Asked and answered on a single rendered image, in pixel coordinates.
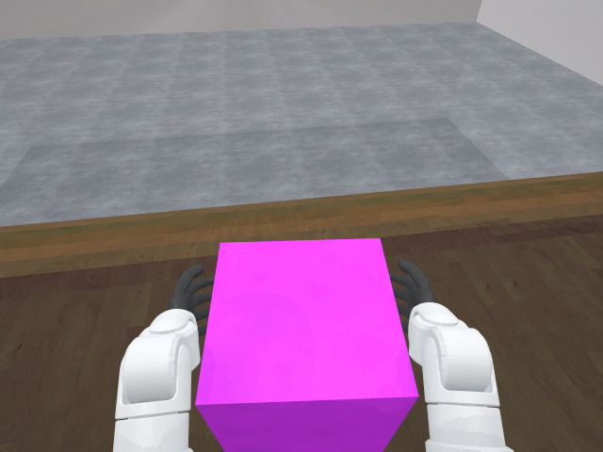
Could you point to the right robot hand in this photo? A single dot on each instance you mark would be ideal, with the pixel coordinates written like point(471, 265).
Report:
point(419, 286)

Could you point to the carton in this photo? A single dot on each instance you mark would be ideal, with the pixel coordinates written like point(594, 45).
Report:
point(304, 350)

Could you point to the right robot forearm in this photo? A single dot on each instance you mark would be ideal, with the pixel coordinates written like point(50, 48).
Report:
point(459, 376)

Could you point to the left robot forearm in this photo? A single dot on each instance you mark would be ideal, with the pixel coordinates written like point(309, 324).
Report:
point(155, 384)

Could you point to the left robot hand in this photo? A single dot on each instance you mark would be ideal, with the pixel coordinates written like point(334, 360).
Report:
point(183, 291)

